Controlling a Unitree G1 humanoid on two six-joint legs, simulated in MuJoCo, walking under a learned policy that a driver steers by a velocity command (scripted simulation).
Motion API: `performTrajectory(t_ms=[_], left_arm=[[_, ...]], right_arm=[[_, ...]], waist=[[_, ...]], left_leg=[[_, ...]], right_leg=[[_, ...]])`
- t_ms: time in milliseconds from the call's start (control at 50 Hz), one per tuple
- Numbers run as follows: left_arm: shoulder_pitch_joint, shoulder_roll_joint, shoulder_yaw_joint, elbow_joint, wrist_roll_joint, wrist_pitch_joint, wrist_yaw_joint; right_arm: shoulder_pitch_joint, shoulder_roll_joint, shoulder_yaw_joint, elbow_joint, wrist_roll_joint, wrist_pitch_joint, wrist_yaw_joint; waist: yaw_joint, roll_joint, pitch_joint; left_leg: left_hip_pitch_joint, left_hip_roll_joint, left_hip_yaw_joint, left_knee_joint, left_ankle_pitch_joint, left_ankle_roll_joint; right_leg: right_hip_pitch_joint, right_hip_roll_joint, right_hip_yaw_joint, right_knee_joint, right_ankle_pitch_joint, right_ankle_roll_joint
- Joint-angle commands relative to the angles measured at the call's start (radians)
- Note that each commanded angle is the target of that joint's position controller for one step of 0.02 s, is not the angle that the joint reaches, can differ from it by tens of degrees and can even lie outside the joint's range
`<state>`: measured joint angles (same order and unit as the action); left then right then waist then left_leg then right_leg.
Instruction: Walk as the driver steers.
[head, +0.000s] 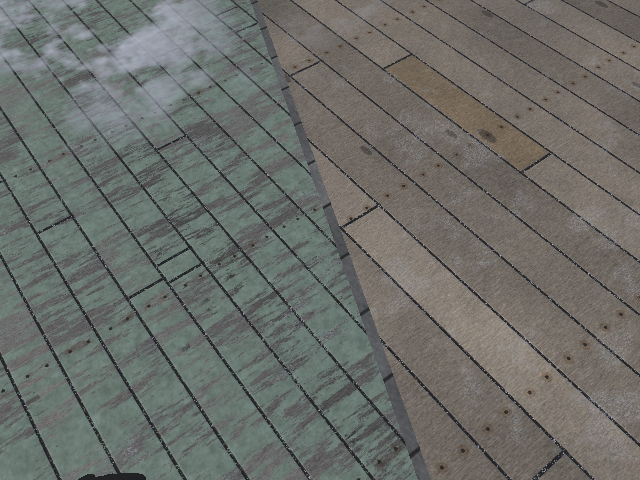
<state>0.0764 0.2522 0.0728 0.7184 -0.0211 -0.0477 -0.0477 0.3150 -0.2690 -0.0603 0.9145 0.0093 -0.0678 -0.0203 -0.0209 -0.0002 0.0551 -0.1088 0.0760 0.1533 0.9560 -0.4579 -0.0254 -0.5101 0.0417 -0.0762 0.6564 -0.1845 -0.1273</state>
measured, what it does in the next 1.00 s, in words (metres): walks ahead: left foot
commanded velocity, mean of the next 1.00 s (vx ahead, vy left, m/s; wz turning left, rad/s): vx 0.50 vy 0.00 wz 0.13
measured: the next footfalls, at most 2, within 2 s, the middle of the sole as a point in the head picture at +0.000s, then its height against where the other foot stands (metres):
left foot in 0.50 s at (268, 466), level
right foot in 1.02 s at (347, 332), level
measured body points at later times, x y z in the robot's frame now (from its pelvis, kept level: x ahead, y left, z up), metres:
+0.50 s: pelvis +0.29 +0.03 +0.01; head +0.32 +0.03 +0.46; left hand +0.30 +0.32 -0.12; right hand +0.49 -0.20 -0.09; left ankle +0.43 +0.13 -0.71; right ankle +0.10 -0.07 -0.71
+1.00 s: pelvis +0.57 +0.04 +0.02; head +0.59 +0.05 +0.47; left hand +0.74 +0.31 -0.06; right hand +0.65 -0.23 -0.10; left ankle +0.43 +0.13 -0.71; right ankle +0.72 -0.05 -0.71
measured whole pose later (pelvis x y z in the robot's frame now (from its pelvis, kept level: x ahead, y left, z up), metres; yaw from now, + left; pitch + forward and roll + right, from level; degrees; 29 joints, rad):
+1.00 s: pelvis +0.57 +0.04 +0.02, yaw +12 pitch +3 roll +1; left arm 0.07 0.26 0.03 0.70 0.00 -0.11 -0.03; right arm 0.37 -0.28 -0.06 0.79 0.02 -0.05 0.00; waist -0.08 -0.02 -0.01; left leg -0.04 -0.09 -0.13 0.38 -0.39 0.05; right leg -0.50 -0.02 0.02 0.48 -0.03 -0.03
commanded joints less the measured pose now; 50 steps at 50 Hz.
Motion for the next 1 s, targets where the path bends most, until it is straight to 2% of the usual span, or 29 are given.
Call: performTrajectory(t_ms=[20, 40, 60, 80, 140, 200, 280, 320, 380, 420, 460, 480, 500, 520, 540, 560, 580, 600, 620, 640, 660, 700, 740, 800, 860, 920, 960, 980, 1000], left_arm=[[0.337, 0.173, 0.054, 0.023, 0.020, -0.014, 0.021], [0.252, 0.134, 0.040, 0.012, 0.008, -0.023, 0.016], [0.173, 0.081, 0.022, -0.001, 0.007, -0.027, 0.015], [0.143, 0.083, 0.019, -0.012, 0.020, -0.031, 0.018], [0.159, 0.111, 0.024, 0.006, 0.016, -0.045, 0.024], [0.211, 0.137, 0.028, 0.030, 0.013, -0.046, 0.040], [0.245, 0.140, 0.022, 0.054, 0.015, -0.045, 0.047], [0.269, 0.146, 0.022, 0.075, 0.017, -0.048, 0.046], [0.294, 0.150, 0.024, 0.105, 0.018, -0.040, 0.048], [0.288, 0.158, 0.027, 0.114, 0.017, -0.030, 0.055], [0.251, 0.180, 0.031, 0.104, 0.019, -0.021, 0.064], [0.235, 0.192, 0.033, 0.099, 0.019, -0.014, 0.069], [0.215, 0.192, 0.029, 0.089, 0.018, -0.006, 0.075], [0.231, 0.169, 0.015, 0.062, 0.033, -0.011, 0.082], [0.344, 0.033, -0.030, 0.048, 0.039, -0.041, 0.059], [0.289, 0.132, -0.012, 0.047, 0.017, -0.079, 0.040], [0.179, 0.165, -0.005, 0.006, -0.019, -0.098, 0.031], [0.125, 0.149, -0.010, -0.012, -0.007, -0.105, 0.034], [0.108, 0.157, -0.002, -0.017, 0.019, -0.101, 0.043], [0.123, 0.155, 0.003, -0.020, 0.030, -0.090, 0.046], [0.147, 0.146, 0.005, -0.022, 0.036, -0.079, 0.049], [0.175, 0.114, -0.002, -0.019, 0.035, -0.058, 0.054], [0.114, 0.095, -0.011, -0.036, 0.038, -0.050, 0.058], [0.010, 0.069, -0.021, -0.057, 0.033, -0.055, 0.054], [-0.071, 0.077, -0.020, -0.080, 0.019, -0.063, 0.042], [-0.126, 0.097, -0.015, -0.110, 0.017, -0.076, 0.027], [-0.104, 0.111, -0.009, -0.113, 0.016, -0.083, 0.020], [-0.061, 0.120, -0.004, -0.105, 0.016, -0.086, 0.020], [0.036, 0.144, 0.010, -0.078, 0.020, -0.089, 0.024]], right_arm=[[-0.081, -0.131, -0.013, -0.145, 0.057, -0.095, 0.033], [-0.099, -0.123, -0.010, -0.149, 0.044, -0.096, 0.026], [-0.129, -0.120, -0.017, -0.132, 0.011, -0.083, 0.014], [-0.087, -0.120, -0.021, -0.132, 0.005, -0.069, 0.015], [-0.063, -0.092, -0.021, -0.125, -0.007, -0.036, 0.014], [-0.166, -0.071, -0.013, -0.162, -0.016, -0.026, 0.010], [-0.262, -0.048, 0.000, -0.175, 0.002, -0.032, 0.026], [-0.310, -0.049, 0.004, -0.190, 0.010, -0.033, 0.036], [-0.363, -0.056, 0.007, -0.223, 0.017, -0.036, 0.057], [-0.370, -0.061, 0.006, -0.241, 0.017, -0.039, 0.075], [-0.304, -0.087, -0.005, -0.236, 0.012, -0.037, 0.083], [-0.220, -0.114, -0.021, -0.221, 0.008, -0.033, 0.081], [-0.074, -0.155, -0.045, -0.185, 0.006, -0.029, 0.075], [0.083, -0.234, -0.068, -0.164, 0.000, -0.022, 0.061], [0.100, -0.282, -0.079, -0.174, 0.014, -0.025, 0.061], [0.118, -0.196, -0.055, -0.163, 0.014, -0.019, 0.060], [0.069, -0.158, -0.045, -0.181, 0.006, -0.017, 0.053], [-0.002, -0.146, -0.039, -0.197, 0.000, -0.016, 0.053], [-0.050, -0.126, -0.032, -0.215, -0.002, -0.018, 0.051], [-0.078, -0.119, -0.027, -0.229, -0.009, -0.017, 0.049], [-0.090, -0.119, -0.028, -0.236, -0.007, -0.015, 0.047], [-0.083, -0.132, -0.031, -0.237, -0.005, -0.019, 0.038], [-0.054, -0.145, -0.034, -0.224, -0.002, -0.020, 0.028], [-0.007, -0.149, -0.033, -0.204, 0.007, -0.016, 0.022], [0.042, -0.156, -0.031, -0.182, 0.009, -0.013, 0.023], [0.074, -0.161, -0.032, -0.165, 0.009, -0.003, 0.022], [0.076, -0.170, -0.035, -0.159, 0.006, 0.006, 0.018], [0.064, -0.174, -0.036, -0.160, 0.007, 0.010, 0.017], [0.045, -0.165, -0.032, -0.165, 0.006, 0.013, 0.015]], waist=[[0.149, -0.094, -0.314], [0.093, 0.002, -0.207], [0.062, 0.044, -0.144], [0.023, -0.016, -0.132], [-0.005, -0.002, -0.099], [0.027, -0.023, -0.060], [0.078, -0.056, -0.041], [0.101, -0.062, -0.019], [0.115, -0.055, 0.012], [0.103, -0.059, 0.009], [0.057, -0.089, -0.052], [0.009, -0.102, -0.111], [-0.069, -0.077, -0.187], [-0.118, 0.039, -0.299], [-0.044, 0.304, -0.422], [-0.092, 0.180, -0.445], [-0.096, 0.130, -0.297], [-0.056, -0.003, -0.183], [-0.023, -0.025, -0.143], [0.011, -0.007, -0.113], [0.033, 0.014, -0.106], [0.046, 0.048, -0.098], [0.024, 0.046, -0.081], [-0.027, 0.060, -0.074], [-0.067, 0.077, -0.054], [-0.080, 0.079, -0.037], [-0.060, 0.095, -0.040], [-0.030, 0.107, -0.054], [0.023, 0.101, -0.107]], left_leg=[[-0.725, -0.039, -0.250, 0.504, -0.022, 0.048], [-0.684, 0.016, -0.239, 0.388, 0.064, 0.058], [-0.615, 0.054, -0.221, 0.299, 0.114, 0.061], [-0.541, 0.070, -0.229, 0.273, 0.142, 0.051], [-0.489, 0.082, -0.208, 0.155, 0.191, 0.016], [-0.564, 0.075, -0.189, -0.022, 0.352, -0.009], [-0.539, 0.042, -0.160, -0.270, 0.587, 0.017], [-0.547, 0.029, -0.155, -0.327, 0.618, 0.033], [-0.621, 0.010, -0.164, -0.377, 0.547, 0.067], [-0.629, -0.011, -0.158, -0.396, 0.462, 0.095], [-0.504, -0.067, -0.105, -0.394, 0.374, 0.129], [-0.383, -0.105, -0.075, -0.394, 0.345, 0.149], [-0.178, -0.140, -0.067, -0.440, 0.392, 0.180], [0.131, 0.029, -0.317, -0.439, 0.439, 0.251], [0.496, 0.273, -0.882, -0.550, 0.296, 0.471], [0.529, 0.252, -0.951, -0.643, 0.132, 0.428], [0.414, 0.216, -0.797, -0.651, 0.135, 0.372], [0.233, 0.178, -0.687, -0.675, 0.228, 0.339], [0.111, 0.151, -0.625, -0.689, 0.342, 0.332], [0.014, 0.120, -0.580, -0.711, 0.424, 0.330], [-0.035, 0.101, -0.554, -0.728, 0.454, 0.331], [-0.107, 0.092, -0.475, -0.747, 0.556, 0.340], [-0.145, 0.066, -0.403, -0.761, 0.589, 0.316], [-0.150, 0.024, -0.340, -0.752, 0.520, 0.261], [-0.096, 0.053, -0.371, -0.737, 0.435, 0.250], [0.026, 0.103, -0.428, -0.676, 0.458, 0.243], [0.084, 0.128, -0.457, -0.634, 0.523, 0.228], [0.090, 0.124, -0.454, -0.595, 0.609, 0.215], [0.077, 0.083, -0.422, -0.500, 0.751, 0.194]], right_leg=[[0.857, -0.368, 0.718, -0.360, 0.006, -0.277], [0.682, -0.321, 0.567, -0.357, 0.107, -0.222], [0.547, -0.261, 0.447, -0.377, 0.195, -0.164], [0.451, -0.260, 0.415, -0.398, 0.279, -0.180], [0.339, -0.226, 0.321, -0.456, 0.364, -0.173], [0.343, -0.200, 0.247, -0.476, 0.429, -0.144], [0.387, -0.178, 0.155, -0.496, 0.322, -0.082], [0.433, -0.204, 0.149, -0.505, 0.270, -0.075], [0.564, -0.259, 0.135, -0.473, 0.310, -0.067], [0.632, -0.286, 0.115, -0.424, 0.421, -0.048], [0.652, -0.280, 0.075, -0.316, 0.736, -0.021], [0.646, -0.267, 0.054, -0.200, 0.899, -0.005], [0.578, -0.225, 0.011, -0.001, 0.939, 0.026], [0.333, -0.181, -0.017, 0.317, 0.628, 0.065], [-0.112, 0.054, 0.043, 0.716, -0.245, 0.147], [-0.243, 0.005, 0.217, 0.783, -0.323, 0.115], [-0.299, -0.045, 0.208, 0.764, -0.263, 0.097], [-0.274, -0.089, 0.189, 0.664, -0.194, 0.091], [-0.215, -0.119, 0.184, 0.569, -0.163, 0.100], [-0.150, -0.134, 0.181, 0.527, -0.153, 0.110], [-0.120, -0.140, 0.177, 0.478, -0.147, 0.122], [-0.098, -0.148, 0.145, 0.393, -0.111, 0.155], [-0.096, -0.149, 0.125, 0.259, 0.011, 0.177], [-0.043, -0.120, 0.112, 0.042, 0.233, 0.175], [-0.031, -0.096, 0.110, -0.067, 0.306, 0.162], [-0.079, -0.084, 0.114, -0.134, 0.215, 0.128], [-0.052, -0.072, 0.105, -0.167, 0.135, 0.101], [0.012, -0.057, 0.089, -0.192, 0.111, 0.084], [0.156, -0.039, 0.070, -0.226, 0.131, 0.056]])
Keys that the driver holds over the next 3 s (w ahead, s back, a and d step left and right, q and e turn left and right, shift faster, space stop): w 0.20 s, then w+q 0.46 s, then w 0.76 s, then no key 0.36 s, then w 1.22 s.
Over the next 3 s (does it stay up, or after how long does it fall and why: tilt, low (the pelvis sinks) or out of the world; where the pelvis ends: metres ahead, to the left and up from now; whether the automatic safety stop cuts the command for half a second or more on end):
stays up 1.42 0.25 0.02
